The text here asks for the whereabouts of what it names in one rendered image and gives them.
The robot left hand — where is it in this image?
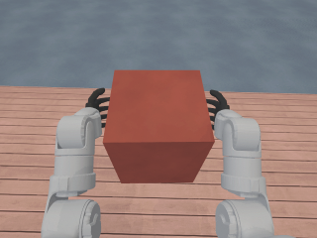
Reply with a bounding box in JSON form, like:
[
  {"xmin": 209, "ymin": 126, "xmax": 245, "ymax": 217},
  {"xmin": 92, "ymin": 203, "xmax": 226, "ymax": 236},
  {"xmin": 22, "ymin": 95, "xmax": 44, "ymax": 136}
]
[{"xmin": 85, "ymin": 87, "xmax": 110, "ymax": 128}]

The robot left upper arm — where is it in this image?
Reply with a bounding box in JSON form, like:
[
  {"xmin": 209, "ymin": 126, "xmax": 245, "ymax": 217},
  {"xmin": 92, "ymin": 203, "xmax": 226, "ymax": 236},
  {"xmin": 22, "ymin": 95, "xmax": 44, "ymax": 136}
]
[{"xmin": 42, "ymin": 199, "xmax": 101, "ymax": 238}]

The robot right upper arm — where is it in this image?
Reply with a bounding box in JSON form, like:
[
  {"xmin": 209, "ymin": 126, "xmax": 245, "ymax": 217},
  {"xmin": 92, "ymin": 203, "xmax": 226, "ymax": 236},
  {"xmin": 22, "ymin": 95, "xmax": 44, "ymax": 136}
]
[{"xmin": 215, "ymin": 199, "xmax": 296, "ymax": 238}]

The carton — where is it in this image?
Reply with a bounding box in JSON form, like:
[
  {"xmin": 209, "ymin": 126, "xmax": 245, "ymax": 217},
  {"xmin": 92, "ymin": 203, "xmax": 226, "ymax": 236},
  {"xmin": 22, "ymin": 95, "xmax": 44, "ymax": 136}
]
[{"xmin": 102, "ymin": 69, "xmax": 215, "ymax": 183}]

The robot left forearm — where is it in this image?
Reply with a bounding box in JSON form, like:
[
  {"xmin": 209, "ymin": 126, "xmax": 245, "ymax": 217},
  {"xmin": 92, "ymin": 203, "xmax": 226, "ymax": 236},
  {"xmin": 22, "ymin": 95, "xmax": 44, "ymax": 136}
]
[{"xmin": 41, "ymin": 107, "xmax": 102, "ymax": 238}]

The robot right forearm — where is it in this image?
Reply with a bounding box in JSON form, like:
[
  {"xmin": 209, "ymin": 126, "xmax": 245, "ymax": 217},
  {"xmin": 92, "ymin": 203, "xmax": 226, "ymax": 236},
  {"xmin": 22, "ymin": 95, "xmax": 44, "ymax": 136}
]
[{"xmin": 214, "ymin": 109, "xmax": 274, "ymax": 234}]

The robot right hand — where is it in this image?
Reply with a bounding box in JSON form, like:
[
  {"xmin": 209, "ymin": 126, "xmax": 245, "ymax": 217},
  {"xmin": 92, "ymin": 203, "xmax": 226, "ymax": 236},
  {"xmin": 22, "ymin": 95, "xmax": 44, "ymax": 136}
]
[{"xmin": 206, "ymin": 89, "xmax": 230, "ymax": 130}]

